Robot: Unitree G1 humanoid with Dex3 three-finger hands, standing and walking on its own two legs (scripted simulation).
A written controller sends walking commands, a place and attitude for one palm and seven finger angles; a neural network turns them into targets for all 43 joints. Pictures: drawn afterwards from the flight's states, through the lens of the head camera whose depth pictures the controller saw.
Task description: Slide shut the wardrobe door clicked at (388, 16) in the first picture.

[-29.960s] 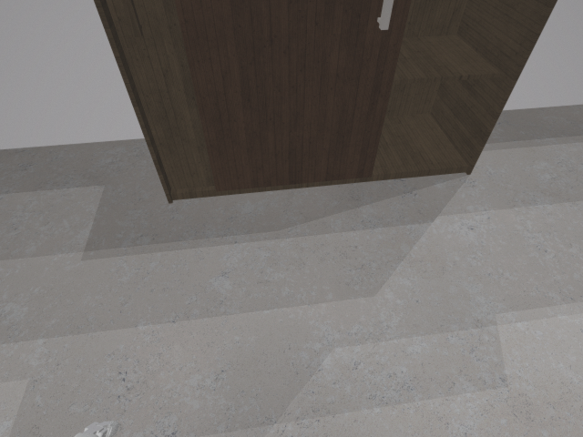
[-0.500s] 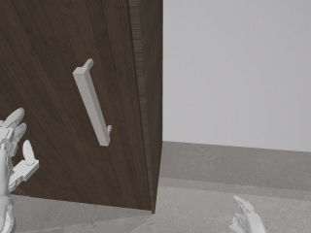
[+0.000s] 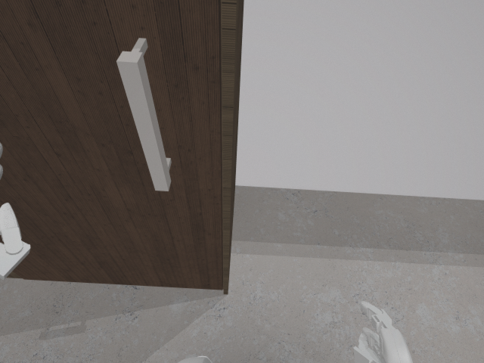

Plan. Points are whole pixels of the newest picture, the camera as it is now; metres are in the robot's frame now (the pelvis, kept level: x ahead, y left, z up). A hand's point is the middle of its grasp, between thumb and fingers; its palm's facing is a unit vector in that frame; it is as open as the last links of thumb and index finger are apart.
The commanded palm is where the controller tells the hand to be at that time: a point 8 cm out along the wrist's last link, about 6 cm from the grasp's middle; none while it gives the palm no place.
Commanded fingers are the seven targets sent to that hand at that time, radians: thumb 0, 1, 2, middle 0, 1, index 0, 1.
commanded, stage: step back with the hand held close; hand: left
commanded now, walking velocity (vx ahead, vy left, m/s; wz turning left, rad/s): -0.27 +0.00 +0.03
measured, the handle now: (153, 125) +0.43 +0.19 +0.16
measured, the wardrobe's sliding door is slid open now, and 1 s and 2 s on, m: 0.00 0.00 0.00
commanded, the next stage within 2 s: stop stepping back and stand still in 0.98 s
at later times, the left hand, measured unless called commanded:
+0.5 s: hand out of the picture +0.13 +0.28 +0.17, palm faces +0.48 -0.76 -0.43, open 7.4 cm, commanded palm +0.07 +0.32 +0.19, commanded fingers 0.00 0.90 0.90 -0.20 -0.30 -0.20 -0.30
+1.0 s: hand out of the picture +0.06 +0.30 +0.20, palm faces +0.38 -0.86 -0.35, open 7.4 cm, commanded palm +0.03 +0.34 +0.19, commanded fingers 0.00 0.90 0.90 -0.20 -0.30 -0.20 -0.30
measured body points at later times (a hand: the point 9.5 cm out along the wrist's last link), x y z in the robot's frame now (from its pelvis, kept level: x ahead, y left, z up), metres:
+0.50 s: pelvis -0.05 +0.01 -0.01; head -0.03 +0.04 +0.44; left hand +0.10 +0.32 +0.20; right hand +0.14 -0.21 -0.07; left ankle +0.07 +0.07 -0.72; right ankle +0.02 -0.12 -0.73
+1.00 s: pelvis -0.14 +0.06 -0.01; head -0.15 +0.10 +0.44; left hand +0.04 +0.35 +0.21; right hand +0.02 -0.17 -0.07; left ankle -0.02 +0.10 -0.70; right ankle -0.24 -0.10 -0.73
